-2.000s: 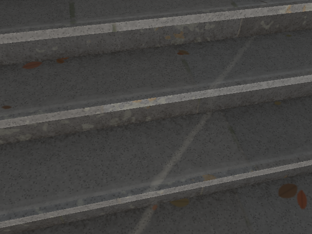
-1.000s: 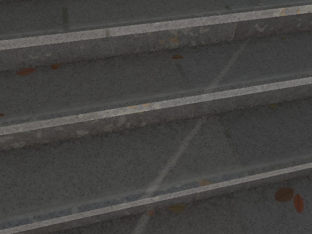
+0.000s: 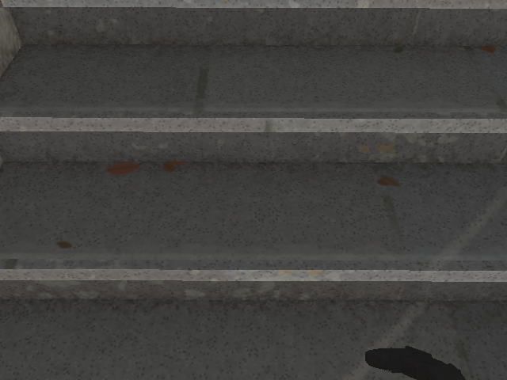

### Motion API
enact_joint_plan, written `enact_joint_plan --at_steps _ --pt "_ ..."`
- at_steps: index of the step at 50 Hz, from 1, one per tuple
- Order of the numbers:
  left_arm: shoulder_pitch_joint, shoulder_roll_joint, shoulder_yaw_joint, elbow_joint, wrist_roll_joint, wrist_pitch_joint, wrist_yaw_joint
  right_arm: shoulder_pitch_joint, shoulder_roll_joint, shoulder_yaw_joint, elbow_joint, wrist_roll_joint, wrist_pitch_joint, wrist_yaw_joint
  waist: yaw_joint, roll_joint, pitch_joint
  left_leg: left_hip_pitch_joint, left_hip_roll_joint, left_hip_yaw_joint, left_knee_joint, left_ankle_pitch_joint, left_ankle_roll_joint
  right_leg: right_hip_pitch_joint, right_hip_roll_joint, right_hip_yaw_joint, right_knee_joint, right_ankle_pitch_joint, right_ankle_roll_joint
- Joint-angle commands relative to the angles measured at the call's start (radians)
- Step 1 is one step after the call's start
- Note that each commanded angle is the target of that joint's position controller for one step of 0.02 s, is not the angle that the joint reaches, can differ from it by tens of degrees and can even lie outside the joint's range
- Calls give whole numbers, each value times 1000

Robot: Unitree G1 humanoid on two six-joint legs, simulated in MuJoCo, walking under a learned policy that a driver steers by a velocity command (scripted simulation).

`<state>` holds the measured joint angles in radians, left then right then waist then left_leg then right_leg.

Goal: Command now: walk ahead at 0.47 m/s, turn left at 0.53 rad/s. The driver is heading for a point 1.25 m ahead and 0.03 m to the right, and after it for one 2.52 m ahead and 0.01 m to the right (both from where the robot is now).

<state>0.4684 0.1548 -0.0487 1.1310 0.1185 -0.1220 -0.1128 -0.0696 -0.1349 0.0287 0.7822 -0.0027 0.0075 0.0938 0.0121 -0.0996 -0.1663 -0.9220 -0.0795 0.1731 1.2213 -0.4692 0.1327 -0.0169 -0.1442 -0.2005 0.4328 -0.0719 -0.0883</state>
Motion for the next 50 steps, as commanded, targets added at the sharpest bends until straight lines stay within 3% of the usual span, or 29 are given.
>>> enact_joint_plan --at_steps 1,2,4,6,7,9,10,12,14,15,17,18,20,21,22,23,24,25,26,28,30,32,34,35,38,42,46,48,50 --pt "-66 121 45 -47 -45 19 -46 768 -230 -87 233 -65 10 -41 -286 218 -68 893 180 -860 -683 -15 252 -810 158 224 1108 89 -62" --pt "-80 107 54 -83 -74 43 -47 744 -226 -90 234 -76 -7 -59 -237 233 -23 789 234 -1000 -821 -93 250 -922 174 403 1493 148 -88" --pt "-213 24 34 -161 -50 43 1 518 -85 -49 278 -59 -49 -40 -87 117 96 597 202 -818 -781 -62 213 -1110 179 448 1653 144 -130" --pt "-229 5 12 -214 -42 64 27 309 30 3 282 -53 -64 -23 51 54 75 479 166 -599 -798 96 155 -1183 144 408 1705 83 -172" --pt "-196 33 14 -212 -49 86 38 263 42 14 293 -58 -81 -13 96 31 88 407 156 -492 -813 196 132 -1175 113 354 1651 86 -173" --pt "-224 73 22 -224 -74 89 50 195 -11 3 250 -70 -123 -21 106 64 88 235 81 -292 -874 240 90 -1023 91 247 1453 11 -137" --pt "-248 63 19 -221 -91 82 47 314 -35 6 268 -95 -133 -32 69 190 83 245 92 -321 -901 269 106 -1015 106 206 1665 -60 -113" --pt "-436 42 -3 -304 -79 78 68 525 -33 12 346 -119 -124 -49 -8 161 111 481 183 -443 -894 208 114 -1309 85 251 1777 -221 -127" --pt "-592 78 -11 -395 -65 74 93 668 -36 19 410 -136 -123 -38 -49 56 106 728 228 -483 -873 202 80 -1471 28 274 1454 -195 -146" --pt "-651 79 -15 -422 -74 77 102 700 -50 12 413 -133 -130 -37 -77 107 109 750 229 -476 -898 232 83 -1463 7 258 1330 -190 -130" --pt "-786 45 -30 -481 -66 120 79 530 -86 8 306 -62 -122 3 -46 181 146 291 247 -403 -1158 218 123 -893 20 110 989 -339 -59" --pt "-675 -21 -44 -451 -80 128 46 537 -145 1 293 -35 -127 17 -1 295 150 174 276 -389 -1165 548 170 -645 89 46 1111 -268 -6" --pt "-592 81 -8 -425 -81 128 26 505 -258 -32 249 2 -153 15 62 228 85 544 300 -334 -1003 1344 168 -666 192 -14 852 -279 9" --pt "-531 130 12 -410 -87 113 26 533 -282 -54 263 -5 -160 19 62 247 40 744 288 -303 -874 1615 130 -635 224 -6 658 -298 -24" --pt "-354 186 38 -358 -71 101 32 586 -250 -65 301 -51 -157 28 83 203 -79 720 244 -279 -608 1623 70 -404 174 153 587 -54 -96" --pt "-137 208 45 -283 -83 93 41 755 -104 -39 320 -93 -156 42 76 -41 -354 371 126 -325 -333 1160 34 54 3 617 390 -35 -279" --pt "111 268 72 -212 -32 111 65 649 -69 -52 317 -57 -125 47 201 -179 -297 112 -52 -423 86 335 -14 141 -146 1106 34 -211 -353" --pt "134 280 82 -170 -24 80 80 542 -90 -75 302 -11 -115 37 205 -153 -83 -71 -44 -538 437 429 -5 -24 -136 1126 -22 -440 -256" --pt "-40 269 83 -176 -48 52 88 465 -97 -84 279 10 -116 9 121 -106 41 -132 -22 -510 569 465 0 -196 -125 975 7 -369 -223" --pt "-213 70 46 -134 -63 53 83 383 -77 -64 223 -15 -99 -27 6 103 -14 -138 -1 -465 755 465 52 -307 -142 757 50 70 -190" --pt "-347 -49 12 -130 -65 46 77 371 -33 -45 197 -15 -76 -40 -89 133 -11 -143 37 -476 672 415 73 -386 -88 536 3 273 -99" --pt "-329 -36 20 -116 -52 32 68 351 -38 -36 177 -12 -76 -44 -120 114 -15 -192 64 -415 604 381 47 -363 -27 328 -8 367 -64" --pt "-371 1 25 -167 -40 20 56 342 -58 -38 206 1 -71 -2 -136 122 -2 -78 120 -290 495 456 -33 -461 72 138 -42 314 -35" --pt "-361 11 22 -181 -41 8 57 387 -79 -46 239 -2 -74 14 -147 54 -3 9 129 -226 573 439 -72 -509 96 102 -63 372 -35" --pt "-242 74 34 -174 -52 10 62 290 -136 -59 204 -24 -83 15 -77 97 18 -31 145 -200 552 419 -128 -385 38 150 -43 529 -104" --pt "-108 92 50 -130 -58 19 53 194 -121 -56 138 -44 -64 -31 -26 54 54 -170 186 -242 395 386 -170 -40 -92 278 -9 675 -195" --pt "-311 60 37 -201 -108 -3 22 209 -91 -59 123 -55 -18 -46 -114 63 80 201 246 -210 -159 400 -196 -188 -77 223 -14 718 -155" --pt "-320 111 62 -210 -140 -9 17 188 -96 -72 122 -30 -17 -39 -96 41 92 454 156 -96 -402 340 -228 -263 -38 203 35 809 -115" --pt "-237 168 98 -185 -167 12 -4 196 -114 -75 152 4 -41 -52 -63 84 74 468 82 -30 -826 557 -209 -31 33 180 160 871 -48"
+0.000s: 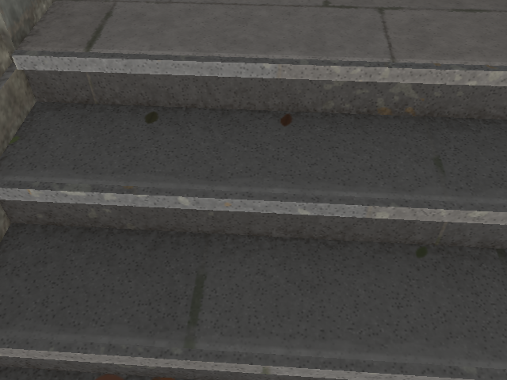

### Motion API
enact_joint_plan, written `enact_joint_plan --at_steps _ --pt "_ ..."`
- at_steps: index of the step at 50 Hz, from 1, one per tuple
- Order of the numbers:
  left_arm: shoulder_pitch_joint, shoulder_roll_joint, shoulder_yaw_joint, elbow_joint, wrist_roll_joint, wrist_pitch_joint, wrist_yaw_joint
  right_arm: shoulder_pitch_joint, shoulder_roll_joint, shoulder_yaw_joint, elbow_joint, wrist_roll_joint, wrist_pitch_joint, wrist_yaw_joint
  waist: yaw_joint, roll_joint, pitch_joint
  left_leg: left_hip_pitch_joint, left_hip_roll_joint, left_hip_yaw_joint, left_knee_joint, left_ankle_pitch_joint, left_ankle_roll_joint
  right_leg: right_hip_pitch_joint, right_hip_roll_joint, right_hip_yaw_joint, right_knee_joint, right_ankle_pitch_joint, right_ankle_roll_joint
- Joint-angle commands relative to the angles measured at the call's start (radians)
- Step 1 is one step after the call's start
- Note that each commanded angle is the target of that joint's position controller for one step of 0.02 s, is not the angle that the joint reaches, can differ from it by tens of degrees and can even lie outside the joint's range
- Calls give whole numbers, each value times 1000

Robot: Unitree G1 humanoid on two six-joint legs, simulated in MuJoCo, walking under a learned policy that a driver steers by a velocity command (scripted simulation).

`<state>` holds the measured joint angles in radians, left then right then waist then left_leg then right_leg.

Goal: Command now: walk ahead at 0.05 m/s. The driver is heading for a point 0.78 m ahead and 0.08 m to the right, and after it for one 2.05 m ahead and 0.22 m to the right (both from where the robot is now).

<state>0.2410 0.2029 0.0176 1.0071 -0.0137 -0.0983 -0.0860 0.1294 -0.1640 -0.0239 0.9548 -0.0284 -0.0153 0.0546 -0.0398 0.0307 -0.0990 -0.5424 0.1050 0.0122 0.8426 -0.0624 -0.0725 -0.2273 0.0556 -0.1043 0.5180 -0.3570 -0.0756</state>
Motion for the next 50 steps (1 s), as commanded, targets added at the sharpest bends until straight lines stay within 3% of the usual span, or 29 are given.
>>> enact_joint_plan --at_steps 1,2,4,6,9,11,15,19,21,23,25,27,28,30,32,33,34,35,36,37,38,39,40,41,42,44,45,48,50 --pt "86 121 48 -52 -6 5 -46 7 -108 -22 -27 33 -32 -40 55 -65 -87 201 -81 91 -371 372 45 236 -151 84 109 1119 -36" --pt "283 18 27 -19 19 15 -42 -41 -110 -9 -39 40 -38 -37 175 -8 -221 401 -10 13 -207 636 140 175 -145 90 95 898 2" --pt "134 39 21 -57 6 26 -29 -43 -31 2 -31 36 -43 -4 97 27 -102 338 -10 12 -212 526 123 65 -104 55 80 623 23" --pt "63 73 30 -87 8 35 -26 -21 -73 -11 -40 53 -43 14 78 33 -32 345 -8 -14 -257 433 134 -22 -109 36 48 409 19" --pt "31 90 37 -103 18 23 9 38 -132 -42 -25 32 -19 7 33 -13 -34 363 -18 -13 -303 71 151 -27 -85 3 26 175 40" --pt "6 102 49 -94 38 20 16 35 -163 -63 -32 -1 -15 -9 19 -6 64 344 -2 -63 -380 -332 204 -167 -91 22 12 -117 -11" --pt "25 43 50 -90 48 21 53 57 -128 -55 -30 -1 -12 -34 17 70 73 398 135 -315 -537 -407 349 -176 -88 38 106 -21 -35" --pt "157 0 49 -29 53 -1 65 -20 -122 -58 -53 -14 6 -28 71 34 89 304 72 -154 -474 -72 354 34 -91 55 -3 122 -88" --pt "261 47 63 15 47 -13 61 -8 -76 -55 -59 -18 23 -11 73 -102 55 226 -60 30 -224 -15 283 165 -184 201 -100 360 -172" --pt "496 109 79 105 59 -2 52 -39 -27 -44 -55 -21 14 6 171 -272 157 -268 -146 104 220 -372 209 439 -421 508 -243 610 -344" --pt "703 93 61 220 109 15 42 -165 5 -23 -112 -22 -11 1 274 -248 238 -849 -172 -162 1215 -613 262 646 -547 616 -222 746 -391" --pt "579 -105 -14 237 183 44 26 -244 13 -4 -202 -2 -39 5 205 -62 226 -1174 -174 -212 1466 -550 387 649 -501 421 -185 609 -270" --pt "479 -146 -36 220 176 41 28 -293 28 18 -262 1 -38 5 153 -44 203 -1096 -140 -156 1337 -516 418 483 -424 310 -243 479 -219" --pt "241 -98 -36 150 158 38 40 -266 85 66 -343 10 -6 19 6 -63 185 -798 -27 -15 1119 -428 414 52 -290 135 -410 217 -150" --pt "91 -20 -33 42 153 16 34 -308 23 70 -389 21 25 12 -69 -57 122 -186 9 74 742 -90 369 -467 -220 57 -627 192 -155" --pt "187 61 -13 59 97 1 18 -432 15 81 -440 23 51 30 -66 -125 99 22 -99 179 669 -362 234 -576 -258 113 -702 513 -220" --pt "269 108 -4 65 59 -19 13 -401 8 73 -401 13 65 44 -56 -173 90 -21 -151 270 615 -432 184 -363 -283 90 -604 949 -249" --pt "336 178 4 85 47 -26 1 -272 13 74 -340 19 73 55 -77 -270 78 -92 -191 279 520 -389 180 -97 -315 68 -459 1421 -240" --pt "363 196 15 96 56 -31 -11 -180 -29 58 -299 29 72 50 -76 -251 27 -139 -212 257 329 -340 211 145 -328 43 -308 1672 -205" --pt "434 166 19 137 71 -25 -21 -78 -50 45 -249 7 65 38 -61 -271 -56 -25 -213 183 254 -287 253 200 -325 32 -123 1726 -173" --pt "524 69 4 140 134 -21 -43 79 -97 39 -182 10 54 27 -73 -117 -248 397 -123 -120 221 -51 372 -107 -250 134 139 1518 -120" --pt "494 28 -3 121 143 -7 -79 335 -158 24 -108 -12 57 5 -176 61 -356 670 26 -538 -141 -196 459 -398 -112 214 386 821 -117" --pt "394 2 20 117 88 11 -87 526 -261 -23 -28 -55 35 -8 -216 149 -256 513 190 -935 -439 -452 511 -531 1 357 1018 400 -89" --pt "299 -18 35 97 50 6 -68 460 -232 -14 30 -61 -13 -19 -152 142 -31 314 176 -893 -482 -678 412 -711 2 434 1348 455 -92" --pt "218 -37 31 63 51 -4 -35 292 -162 -5 47 -35 -43 -11 -60 148 53 170 158 -716 -437 -622 397 -791 -13 408 1510 465 -113" --pt "121 -61 8 0 45 19 1 58 43 50 64 -18 -53 7 56 -86 16 100 146 -444 -431 -330 347 -851 -35 396 1575 482 -194" --pt "133 -93 0 -8 33 41 6 -45 117 75 56 -21 -56 12 117 -107 25 27 123 -318 -465 -203 309 -831 -61 385 1540 453 -211" --pt "97 -90 -1 -19 19 60 -5 -94 100 63 34 -34 -97 9 191 -57 44 -50 55 45 -512 36 274 -795 -128 264 1436 362 -170" --pt "65 -58 6 -2 15 44 -20 -31 54 56 39 -68 -114 -11 152 24 33 -56 38 103 -553 126 301 -785 -114 182 1590 323 -131"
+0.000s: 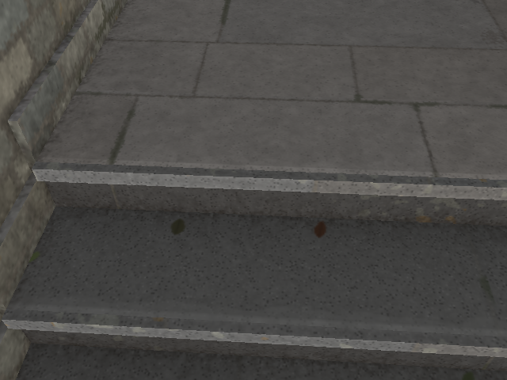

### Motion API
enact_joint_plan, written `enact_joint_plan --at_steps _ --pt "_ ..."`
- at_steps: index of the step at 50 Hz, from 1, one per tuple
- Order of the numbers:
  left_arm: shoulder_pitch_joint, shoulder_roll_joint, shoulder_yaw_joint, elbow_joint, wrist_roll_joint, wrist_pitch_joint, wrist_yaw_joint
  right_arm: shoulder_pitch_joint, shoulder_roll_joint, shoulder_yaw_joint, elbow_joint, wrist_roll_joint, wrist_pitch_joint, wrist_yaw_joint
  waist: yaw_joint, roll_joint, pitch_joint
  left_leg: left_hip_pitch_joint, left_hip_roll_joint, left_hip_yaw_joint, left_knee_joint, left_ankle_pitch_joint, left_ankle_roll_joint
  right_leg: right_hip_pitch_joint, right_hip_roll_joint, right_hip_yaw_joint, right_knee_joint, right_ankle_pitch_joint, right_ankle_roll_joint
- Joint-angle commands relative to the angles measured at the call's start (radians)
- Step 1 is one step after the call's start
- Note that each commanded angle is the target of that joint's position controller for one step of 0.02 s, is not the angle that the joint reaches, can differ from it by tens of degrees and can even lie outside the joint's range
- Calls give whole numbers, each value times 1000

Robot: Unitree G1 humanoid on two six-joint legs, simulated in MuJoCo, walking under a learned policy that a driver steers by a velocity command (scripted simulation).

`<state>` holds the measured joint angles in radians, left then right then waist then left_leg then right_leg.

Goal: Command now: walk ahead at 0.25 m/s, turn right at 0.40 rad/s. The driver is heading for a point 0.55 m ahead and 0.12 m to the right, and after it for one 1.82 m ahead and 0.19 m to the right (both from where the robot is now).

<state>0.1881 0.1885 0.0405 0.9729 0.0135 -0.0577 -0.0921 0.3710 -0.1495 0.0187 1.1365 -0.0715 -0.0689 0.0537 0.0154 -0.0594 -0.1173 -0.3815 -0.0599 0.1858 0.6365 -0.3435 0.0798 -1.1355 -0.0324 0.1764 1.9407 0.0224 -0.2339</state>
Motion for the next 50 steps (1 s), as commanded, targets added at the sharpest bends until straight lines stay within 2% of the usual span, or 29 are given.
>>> enact_joint_plan --at_steps 1,3,5,8,9,11,12,13,14,15,17,19,20,21,22,25,27,30,33,34,35,36,37,39,41,42,44,46,50 --pt "72 -22 -13 23 -2 1 -13 -210 34 15 -121 -33 -57 -18 69 76 48 -132 220 -77 -338 406 156 41 -26 -80 170 -60 34" --pt "13 6 -14 -10 -3 5 17 -16 -33 8 -62 -45 -48 -24 7 118 37 150 300 -146 -322 697 191 -171 -1 -32 274 -162 62" --pt "-191 -18 -45 -128 -5 20 46 146 -51 -1 14 -63 -28 -33 -64 83 47 498 383 -180 -325 739 166 -471 12 6 275 -369 32" --pt "-237 -49 -64 -181 -3 36 54 125 -37 2 12 -72 -39 -24 -38 95 41 522 368 -93 -372 734 146 -460 -24 -37 136 -307 25" --pt "-304 -16 -59 -218 6 46 57 95 -22 8 -11 -76 -45 -12 -37 41 28 466 342 -42 -396 646 121 -376 -62 -79 -95 -203 51" --pt "-347 -61 -70 -234 28 82 38 166 -26 10 -7 -53 -56 -9 -40 143 43 396 318 3 -433 709 122 -261 -102 -205 -233 -137 82" --pt "-445 -77 -85 -259 31 112 9 87 -57 -3 -36 -17 -49 7 -30 134 97 281 349 35 -503 694 125 -129 -104 -282 -437 -451 96" --pt "-509 -83 -95 -285 29 129 0 133 -79 -7 -33 -10 -44 11 -66 153 107 242 369 19 -509 715 146 -63 -78 -318 -467 -562 109" --pt "-461 -91 -93 -279 39 124 -12 131 -121 -19 -63 2 -48 -4 -52 156 104 297 386 44 -490 860 135 10 -73 -352 -522 -515 117" --pt "-418 -112 -96 -279 22 105 -15 140 -159 -33 -80 7 -62 -18 -21 193 86 360 410 48 -433 1156 125 101 -40 -331 -570 -468 121" --pt "-290 -48 -78 -249 -6 51 -5 88 -223 -66 -135 41 -86 -25 44 200 16 501 388 71 -315 1507 96 281 47 -332 -822 -300 99" --pt "-171 71 -55 -243 -30 25 46 189 -177 -66 -189 29 -96 -27 28 88 -225 143 244 57 -77 1301 -13 822 3 -30 -813 173 -53" --pt "-33 134 -25 -250 27 35 79 85 -200 -77 -248 27 -88 -13 110 4 -287 -23 151 21 85 791 -41 1027 -50 160 -1057 132 -91" --pt "152 234 5 -203 78 39 93 -93 -142 -80 -327 35 -66 2 174 -144 -327 -240 45 -146 426 39 -68 1103 -185 509 -1376 -98 -129" --pt "158 292 42 -183 79 24 104 -113 -152 -95 -332 58 -39 18 174 -131 -318 -307 28 -357 840 87 -59 990 -222 628 -1485 -268 -106" --pt "-97 137 6 -139 12 -16 83 -33 -42 -62 -301 31 -35 -12 -21 24 -30 -442 39 -426 1086 222 -17 600 -95 385 -1503 -560 -25" --pt "-245 63 -16 -163 12 -22 71 7 -72 -53 -292 40 -18 -17 -102 71 -60 -462 59 -413 1119 204 -8 529 -79 278 -1545 -391 -10" --pt "-238 72 -19 -176 38 -38 73 -39 -151 -64 -270 47 0 -14 -109 138 -115 -443 119 -393 911 275 -96 552 -70 54 -1518 -145 89" --pt "-214 101 -15 -193 -20 -63 47 -60 -174 -79 -225 43 -2 21 -108 15 -33 -313 144 -321 756 127 -198 536 -38 -39 -1609 -381 156" --pt "-24 55 -10 -79 -13 -34 123 34 -46 -56 -211 41 51 -68 -71 48 -7 -260 141 -188 651 233 -138 562 -103 -59 -1584 -371 73" --pt "44 36 -20 -45 -1 -29 144 52 -21 -48 -170 51 72 -103 -48 12 38 -224 139 -181 669 223 -118 540 -110 -36 -1604 -371 43" --pt "-267 112 -16 -198 -1 -79 60 -40 -154 -77 -234 37 22 -25 -110 -40 71 -110 143 -251 671 168 -192 462 -27 -115 -1633 -385 138" --pt "-408 99 -26 -244 -30 -97 31 -73 -160 -81 -238 26 5 16 -140 -21 37 -37 159 -251 550 188 -213 454 -47 -115 -1598 -390 150" --pt "-310 65 -45 -211 -35 -93 18 -53 -128 -75 -232 26 -13 33 -89 2 91 -63 168 -256 317 77 -227 603 -136 -35 -1570 -468 120" --pt "-213 110 -29 -170 -51 -68 22 -114 -148 -76 -294 67 -40 12 -49 -2 97 -68 144 -205 48 72 -199 752 -187 28 -1523 -566 69" --pt "-161 83 -37 -141 -54 -50 19 -129 -151 -74 -305 73 -52 -1 -35 25 95 -48 132 -194 -52 95 -160 778 -194 52 -1518 -650 73" --pt "-43 131 -11 -141 -5 -52 61 -229 -200 -83 -386 92 -64 -40 70 75 80 -147 114 -287 -105 -85 21 861 -149 -17 -1525 -644 65" --pt "-223 161 8 -218 36 -52 85 -143 -175 -85 -345 70 -78 -61 -6 102 88 -198 164 -435 -228 -240 147 849 -102 -145 -1486 -602 56" --pt "-320 41 0 -279 16 -39 90 90 -187 -107 -284 46 -56 -68 -120 218 36 238 289 -710 -359 -237 252 529 35 -274 -1221 -365 158"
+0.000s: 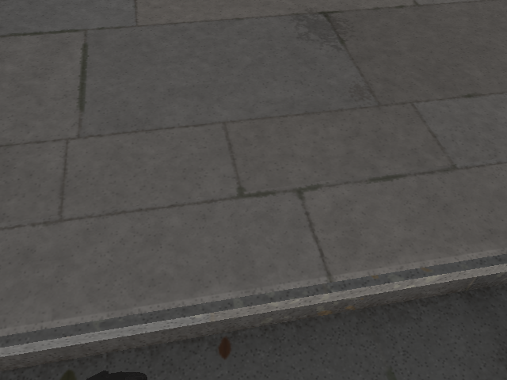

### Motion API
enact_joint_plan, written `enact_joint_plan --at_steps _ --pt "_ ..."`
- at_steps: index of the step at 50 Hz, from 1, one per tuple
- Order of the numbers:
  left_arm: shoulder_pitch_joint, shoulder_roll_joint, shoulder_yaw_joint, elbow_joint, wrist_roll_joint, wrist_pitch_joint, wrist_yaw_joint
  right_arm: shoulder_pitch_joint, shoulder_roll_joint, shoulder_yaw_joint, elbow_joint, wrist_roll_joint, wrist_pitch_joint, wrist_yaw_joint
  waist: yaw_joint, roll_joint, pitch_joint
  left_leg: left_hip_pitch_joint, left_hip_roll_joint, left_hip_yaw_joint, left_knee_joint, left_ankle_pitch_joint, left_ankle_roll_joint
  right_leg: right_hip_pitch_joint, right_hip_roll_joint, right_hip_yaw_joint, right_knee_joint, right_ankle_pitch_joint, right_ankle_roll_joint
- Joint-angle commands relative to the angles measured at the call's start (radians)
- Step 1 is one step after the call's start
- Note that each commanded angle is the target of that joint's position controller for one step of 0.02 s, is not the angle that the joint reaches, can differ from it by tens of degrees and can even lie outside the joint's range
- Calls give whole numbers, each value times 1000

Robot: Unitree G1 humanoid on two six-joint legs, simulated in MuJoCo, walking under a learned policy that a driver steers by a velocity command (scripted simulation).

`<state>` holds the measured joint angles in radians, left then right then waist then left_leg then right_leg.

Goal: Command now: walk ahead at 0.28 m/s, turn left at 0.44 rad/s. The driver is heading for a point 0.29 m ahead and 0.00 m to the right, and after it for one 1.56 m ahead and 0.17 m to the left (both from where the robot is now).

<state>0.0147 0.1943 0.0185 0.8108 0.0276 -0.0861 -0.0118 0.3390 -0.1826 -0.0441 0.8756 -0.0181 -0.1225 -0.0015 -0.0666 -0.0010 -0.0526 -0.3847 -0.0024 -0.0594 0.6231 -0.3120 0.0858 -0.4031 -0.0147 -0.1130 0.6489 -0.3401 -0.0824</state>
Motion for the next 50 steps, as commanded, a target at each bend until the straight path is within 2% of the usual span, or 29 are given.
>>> enact_joint_plan --at_steps 1,5,7,8,9,10,11,12,13,14,16,19,21,22,24,25,26,27,28,29,30,31,33,35,38,43,45,47,50 --pt "-123 21 21 -126 14 -15 14 82 -144 -39 -42 -6 4 -11 -13 151 -31 215 224 -445 -351 -208 241 -171 23 28 107 -16 4" --pt "75 29 39 -101 42 -38 19 -119 -187 -49 -117 26 50 -3 110 81 -3 12 106 -296 -315 -138 225 255 27 16 -243 32 3" --pt "314 50 45 -30 35 -62 31 -140 -131 -38 -114 -13 70 22 171 11 -64 -174 72 -248 -88 3 192 573 -49 84 -275 179 -43" --pt "459 117 65 15 45 -62 45 -133 -60 -20 -125 -27 66 46 198 -144 -103 -414 -62 -106 211 34 90 785 -186 296 -283 322 -182" --pt "546 207 84 56 64 -46 37 -130 -17 -9 -120 -42 51 65 225 -255 -57 -701 -128 -78 634 -250 20 846 -428 668 -370 418 -389" --pt "545 210 85 104 82 -26 19 -141 -21 -3 -101 -25 50 67 199 -125 52 -972 -114 -148 1241 -276 33 816 -528 700 -361 526 -428" --pt "557 142 63 171 98 5 -12 -152 -7 10 -91 -11 47 69 168 -70 78 -1147 -113 -135 1610 -259 94 752 -502 569 -333 513 -362" --pt "541 17 8 204 115 23 -36 -188 0 20 -123 7 49 65 139 -59 89 -1267 -110 -152 1757 -224 164 707 -458 456 -341 437 -301" --pt "526 -96 -39 248 115 27 -45 -245 28 39 -165 -5 67 66 123 2 101 -1304 -67 -183 1680 -148 234 645 -399 356 -360 284 -228" --pt "506 -130 -55 273 112 26 -39 -306 60 64 -210 -17 86 75 97 -16 81 -1251 -34 -123 1658 -170 262 520 -326 265 -396 155 -186" --pt "364 -80 -53 254 139 7 -18 -370 83 97 -279 -7 113 87 14 -10 63 -1058 48 -8 1401 -107 246 225 -207 107 -506 7 -134" --pt "463 -13 -51 259 154 -17 -16 -546 11 114 -330 11 129 79 67 7 41 -881 120 107 1139 169 197 59 -206 98 -642 -19 -151" --pt "503 41 -43 264 69 -8 -63 -704 26 141 -361 -14 161 90 86 -50 69 -581 81 189 900 -97 143 -67 -255 100 -785 145 -178" --pt "466 149 -23 242 22 -18 -77 -632 36 138 -339 -14 163 112 -3 -191 56 -380 19 239 809 -100 108 -58 -251 66 -707 817 -205" --pt "503 238 0 234 7 -58 -85 -445 -37 105 -252 16 153 117 -52 -175 -58 -218 -84 289 529 -25 79 240 -289 2 -449 1543 -175" --pt "525 240 11 239 28 -62 -93 -284 -84 79 -202 2 140 98 -77 -204 -153 11 -107 254 467 38 102 263 -271 -13 -260 1658 -129" --pt "654 136 -10 246 77 -68 -112 -99 -108 79 -121 12 123 84 -67 -48 -344 481 23 -48 425 236 218 -87 -185 70 40 1371 -62" --pt "609 92 -18 244 77 -52 -135 185 -162 57 -41 -22 133 59 -184 99 -446 659 174 -490 63 95 297 -301 -35 140 325 526 -39" --pt "510 53 3 238 22 -28 -144 346 -267 6 46 -57 121 43 -197 114 -306 487 284 -835 -191 -225 283 -430 50 325 766 281 -38" --pt "445 36 23 232 -18 -25 -119 282 -288 -7 79 -41 85 32 -131 118 -109 250 270 -778 -236 -345 188 -520 46 389 1019 363 -36" --pt "427 9 20 214 1 -21 -92 178 -206 7 79 -14 72 36 -65 187 -65 107 249 -700 -246 -324 191 -547 49 404 1211 425 -56" --pt "380 -55 4 196 7 -18 -68 32 -103 26 104 -13 65 51 23 63 -34 2 232 -542 -194 -205 180 -608 43 396 1287 462 -94" --pt "339 -75 -14 156 -5 6 -49 -172 63 78 109 -28 64 71 132 -44 -58 -123 213 -386 -222 -70 149 -661 15 392 1384 480 -175" --pt "337 -85 -28 143 9 41 -51 -178 99 93 148 -47 37 72 198 -31 -42 -143 166 -193 -244 24 97 -752 -23 345 1355 489 -208" --pt "253 -59 -33 138 4 41 -74 -109 57 78 176 -70 9 59 168 84 -7 -169 116 -43 -303 19 136 -832 -30 187 1574 349 -188" --pt "-103 -25 -73 -45 -8 42 -32 247 36 109 311 -128 19 69 43 -7 1 178 178 -84 -358 18 122 -1134 -95 127 1293 340 -190" --pt "-224 1 -64 -86 -14 66 -25 253 30 111 283 -108 16 87 8 53 37 103 208 -49 -470 117 147 -987 -133 35 1065 309 -127" --pt "-245 -53 -73 -86 19 88 -41 247 26 118 249 -56 8 96 4 114 47 42 226 -16 -499 316 174 -798 -108 -38 961 182 -95" --pt "-334 -39 -69 -115 32 95 -63 248 -102 92 225 -26 -5 111 23 128 -2 136 243 26 -465 1032 199 -514 1 -122 704 -28 -60"
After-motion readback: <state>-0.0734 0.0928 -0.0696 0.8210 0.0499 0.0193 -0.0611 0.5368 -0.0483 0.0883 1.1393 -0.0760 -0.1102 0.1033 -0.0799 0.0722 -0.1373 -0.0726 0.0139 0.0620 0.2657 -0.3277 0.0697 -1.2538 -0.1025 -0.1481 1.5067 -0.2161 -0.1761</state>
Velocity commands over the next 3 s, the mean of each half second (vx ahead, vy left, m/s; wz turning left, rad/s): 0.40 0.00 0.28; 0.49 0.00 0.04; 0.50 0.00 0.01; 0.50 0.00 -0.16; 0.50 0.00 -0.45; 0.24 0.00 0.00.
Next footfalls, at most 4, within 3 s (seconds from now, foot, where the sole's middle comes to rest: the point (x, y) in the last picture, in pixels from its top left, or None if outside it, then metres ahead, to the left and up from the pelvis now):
0.50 left None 0.38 0.19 -0.61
1.06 right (223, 249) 0.71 0.05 -0.45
1.62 left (115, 165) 1.00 0.33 -0.45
2.28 right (210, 93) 1.32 0.07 -0.45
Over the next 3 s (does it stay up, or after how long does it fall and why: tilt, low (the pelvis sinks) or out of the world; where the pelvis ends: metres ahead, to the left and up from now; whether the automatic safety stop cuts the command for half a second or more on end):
stays up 1.51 0.13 0.31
